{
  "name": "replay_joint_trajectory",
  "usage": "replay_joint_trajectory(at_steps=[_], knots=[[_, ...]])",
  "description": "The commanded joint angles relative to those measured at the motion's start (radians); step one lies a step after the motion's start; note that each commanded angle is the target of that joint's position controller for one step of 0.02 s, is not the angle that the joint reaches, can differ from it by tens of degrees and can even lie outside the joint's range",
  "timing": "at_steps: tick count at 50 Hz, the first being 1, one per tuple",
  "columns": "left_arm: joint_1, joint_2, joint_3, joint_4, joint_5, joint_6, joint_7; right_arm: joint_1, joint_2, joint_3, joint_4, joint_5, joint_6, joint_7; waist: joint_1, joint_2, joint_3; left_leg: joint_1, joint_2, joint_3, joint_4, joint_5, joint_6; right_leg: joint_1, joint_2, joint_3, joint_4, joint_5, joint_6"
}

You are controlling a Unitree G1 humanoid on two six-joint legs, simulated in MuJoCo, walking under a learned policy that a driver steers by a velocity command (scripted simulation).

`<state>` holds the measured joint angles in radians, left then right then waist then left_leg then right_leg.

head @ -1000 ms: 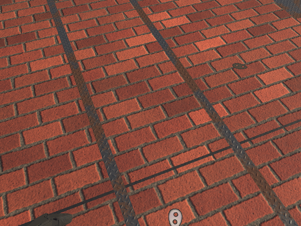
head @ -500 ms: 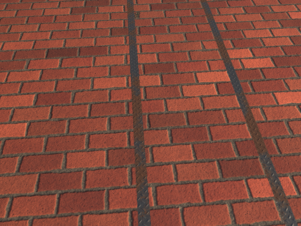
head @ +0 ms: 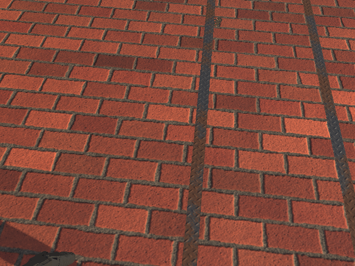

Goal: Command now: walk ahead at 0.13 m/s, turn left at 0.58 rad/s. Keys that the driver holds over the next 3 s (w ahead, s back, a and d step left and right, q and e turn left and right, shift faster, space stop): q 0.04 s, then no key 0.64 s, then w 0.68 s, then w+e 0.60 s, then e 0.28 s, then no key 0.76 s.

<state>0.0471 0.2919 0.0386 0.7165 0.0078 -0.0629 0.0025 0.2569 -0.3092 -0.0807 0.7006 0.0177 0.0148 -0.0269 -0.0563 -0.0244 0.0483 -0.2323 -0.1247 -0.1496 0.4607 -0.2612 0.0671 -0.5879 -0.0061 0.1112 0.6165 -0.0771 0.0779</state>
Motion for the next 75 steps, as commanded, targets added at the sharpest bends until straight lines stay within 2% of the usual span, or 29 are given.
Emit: replay_joint_trajectory(at_steps=[1,3,4,5,7,13,19,21,22,24,34,36,39,43,45,46,47,48,51,53,59,65,67,69,70,71,72,73,75], knots=[[0.028,0.12,0.041,-0.058,0.0,-0.013,-0.003,-0.031,-0.136,-0.036,-0.073,-0.001,0.001,-0.013,0.05,0.151,-0.149,0.037,0.218,-0.229,0.02,0.427,0.095,0.185,0.042,-0.013,-0.095,0.003,-0.019],[0.099,0.145,0.053,-0.046,0.014,-0.029,0.001,-0.059,-0.094,-0.022,-0.091,-0.005,-0.003,-0.013,0.092,0.129,-0.171,0.016,0.154,-0.216,0.155,0.294,0.038,0.337,-0.034,0.003,-0.224,0.214,-0.076],[0.136,0.195,0.058,-0.054,0.032,-0.027,0.012,-0.02,-0.037,-0.003,-0.103,-0.026,-0.009,-0.012,0.078,-0.024,-0.253,-0.086,0.066,-0.108,0.374,-0.006,-0.013,0.523,-0.228,0.17,-0.202,0.545,-0.153],[0.155,0.214,0.063,-0.034,0.051,-0.008,0.012,0.142,-0.028,0.003,-0.103,-0.012,-0.01,-0.009,-0.001,-0.281,-0.326,-0.286,-0.037,-0.036,0.575,-0.484,-0.07,0.688,-0.429,0.483,-0.217,0.656,-0.361],[0.097,0.101,0.038,-0.067,0.01,0.008,0.009,0.091,-0.171,-0.031,-0.053,-0.004,0.012,-0.012,0.045,-0.107,-0.237,-0.351,0.06,-0.032,0.771,-0.373,-0.126,0.583,-0.355,0.4,-0.235,0.302,-0.348],[0.017,0.088,0.025,-0.045,0.013,0.043,0.009,0.017,-0.045,0.003,-0.055,-0.013,0.036,-0.014,0.033,-0.131,-0.139,-0.152,0.107,0.09,0.458,-0.22,-0.15,0.339,-0.17,0.095,-0.308,0.124,-0.282],[0.06,0.107,0.026,-0.005,-0.012,0.057,0.005,0.018,-0.052,0.006,-0.02,-0.02,0.025,0.006,0.036,-0.125,-0.146,0.075,0.108,0.14,-0.015,0.054,-0.084,0.316,-0.175,0.1,-0.27,-0.055,-0.256],[0.107,0.066,0.009,0.01,0.006,0.043,-0.005,-0.006,-0.128,-0.001,-0.049,-0.046,0.023,0.0,0.064,0.021,-0.137,0.166,0.27,-0.044,-0.08,0.183,-0.005,0.204,-0.1,0.02,-0.175,-0.21,-0.135],[0.121,0.016,0.002,0.007,0.012,0.037,-0.006,-0.048,-0.121,0.001,-0.024,-0.048,0.02,0.006,0.118,0.215,-0.116,-0.014,0.3,-0.078,-0.103,0.009,0.048,0.298,-0.013,-0.092,-0.164,-0.241,-0.077],[0.064,0.053,0.009,0.023,0.024,0.037,-0.004,-0.09,-0.028,0.027,-0.035,-0.057,-0.002,0.016,0.087,0.161,-0.059,-0.101,0.24,-0.041,-0.134,-0.165,0.007,0.381,-0.017,-0.082,-0.161,-0.127,-0.048],[0.103,0.06,0.016,0.126,0.002,0.043,0.011,-0.01,-0.039,0.027,0.018,-0.032,-0.028,0.004,0.068,0.04,-0.048,-0.033,0.182,0.027,-0.055,0.092,-0.028,0.403,-0.038,-0.058,-0.161,0.011,-0.068],[0.113,0.051,0.015,0.152,-0.002,0.047,0.014,0.021,-0.047,0.021,0.04,-0.026,-0.023,0.003,0.06,0.062,-0.056,-0.026,0.177,0.018,-0.09,-0.115,-0.007,0.386,0.003,-0.105,-0.12,-0.161,-0.068],[0.051,0.058,0.02,0.131,-0.02,0.027,0.01,0.06,-0.115,-0.001,0.045,-0.011,-0.023,0.0,0.02,0.176,0.061,-0.003,0.324,-0.212,-0.235,-0.482,0.108,0.151,0.043,-0.167,0.053,-0.343,-0.086],[0.076,0.055,0.022,0.137,-0.041,-0.034,-0.022,0.037,-0.104,-0.004,0.058,0.004,-0.054,-0.001,0.059,0.189,0.09,0.058,0.387,-0.249,-0.223,-0.266,0.14,0.133,-0.027,-0.118,-0.008,-0.334,-0.162],[0.242,0.08,0.04,0.222,-0.033,-0.04,-0.029,-0.03,-0.084,0.001,0.042,0.004,-0.053,0.005,0.138,0.141,0.011,-0.085,0.286,-0.099,-0.116,-0.101,0.073,0.473,0.009,-0.129,-0.131,-0.151,-0.16],[0.341,0.147,0.06,0.247,-0.029,-0.04,-0.025,-0.075,-0.035,0.015,0.013,-0.001,-0.06,0.005,0.176,0.002,-0.014,-0.198,0.18,0.04,0.105,-0.017,0.006,0.589,-0.105,0.07,-0.234,-0.258,-0.209],[0.441,0.249,0.086,0.265,-0.028,-0.041,-0.03,-0.07,-0.012,0.019,-0.022,-0.003,-0.077,-0.001,0.195,-0.257,-0.064,-0.392,0.062,0.151,0.423,-0.141,-0.063,0.758,-0.296,0.448,-0.37,-0.305,-0.337],[0.422,0.184,0.063,0.254,-0.016,-0.046,-0.03,-0.062,-0.061,0.006,-0.02,0.011,-0.092,-0.003,0.182,-0.198,-0.056,-0.517,0.079,0.059,0.62,-0.313,-0.064,0.784,-0.366,0.576,-0.411,-0.298,-0.385],[0.307,0.105,0.035,0.216,-0.017,-0.049,-0.025,-0.059,-0.062,0.0,0.004,0.016,-0.115,0.015,0.122,-0.05,0.019,-0.605,0.199,0.058,0.671,-0.087,-0.018,0.731,-0.292,0.322,-0.412,-0.183,-0.306],[0.313,0.068,0.018,0.221,-0.011,-0.038,-0.023,-0.077,-0.046,-0.003,0.001,0.002,-0.11,0.029,0.112,-0.068,0.008,-0.538,0.225,0.094,0.601,0.008,-0.027,0.679,-0.231,0.186,-0.437,-0.028,-0.271],[0.341,0.131,0.022,0.229,-0.011,-0.02,0.004,-0.246,0.018,0.025,-0.055,0.002,-0.102,0.046,0.138,-0.052,0.048,-0.438,0.2,0.169,0.242,0.226,-0.083,0.549,-0.178,0.009,-0.502,0.121,-0.265],[0.392,0.139,0.031,0.258,-0.03,-0.013,0.008,-0.348,-0.02,0.023,-0.095,0.011,-0.11,0.067,0.128,-0.059,0.085,-0.365,0.174,0.156,0.072,0.291,-0.034,0.616,-0.243,-0.019,-0.483,0.17,-0.247],[0.376,0.16,0.04,0.253,-0.027,-0.006,0.009,-0.287,-0.057,0.007,-0.082,0.006,-0.112,0.068,0.076,-0.075,0.022,-0.257,0.14,0.176,0.065,0.232,0.001,0.67,-0.251,-0.038,-0.379,0.434,-0.226],[0.363,0.149,0.036,0.244,-0.017,0.009,0.01,-0.022,-0.121,-0.031,-0.005,0.005,-0.107,0.053,-0.063,-0.071,-0.15,0.118,0.103,0.202,0.061,0.211,0.055,0.582,-0.186,-0.08,-0.05,0.649,-0.183],[0.378,0.099,0.016,0.217,0.005,0.01,0.01,0.161,-0.187,-0.049,0.029,-0.009,-0.1,0.039,-0.116,0.054,-0.302,0.445,0.311,-0.036,0.09,0.152,0.113,0.338,-0.123,-0.099,0.277,0.31,-0.156],[0.523,-0.047,-0.022,0.219,-0.013,-0.008,0.001,0.179,-0.224,-0.047,0.05,-0.017,-0.101,0.052,-0.022,0.331,-0.454,0.682,0.535,-0.535,-0.084,-0.156,0.253,0.018,0.065,-0.053,0.602,-0.47,-0.112],[0.429,0.09,0.012,0.22,-0.045,-0.026,-0.004,0.151,-0.119,-0.022,0.043,-0.012,-0.105,0.052,-0.061,0.206,-0.352,0.574,0.51,-0.571,-0.185,-0.288,0.2,-0.073,0.018,0.052,0.702,-0.48,-0.128],[0.323,0.14,0.03,0.177,-0.067,-0.035,-0.004,0.065,-0.092,-0.011,0.042,-0.009,-0.112,0.048,-0.042,0.164,-0.189,0.424,0.484,-0.407,-0.21,-0.245,0.154,-0.123,-0.027,0.026,0.703,-0.383,-0.141],[0.279,0.109,0.035,0.172,-0.044,-0.031,0.009,-0.051,-0.049,0.0,0.045,-0.021,-0.126,0.052,0.026,0.085,-0.076,0.179,0.413,-0.175,-0.266,0.003,0.122,-0.039,-0.108,0.007,0.614,-0.23,-0.134]])
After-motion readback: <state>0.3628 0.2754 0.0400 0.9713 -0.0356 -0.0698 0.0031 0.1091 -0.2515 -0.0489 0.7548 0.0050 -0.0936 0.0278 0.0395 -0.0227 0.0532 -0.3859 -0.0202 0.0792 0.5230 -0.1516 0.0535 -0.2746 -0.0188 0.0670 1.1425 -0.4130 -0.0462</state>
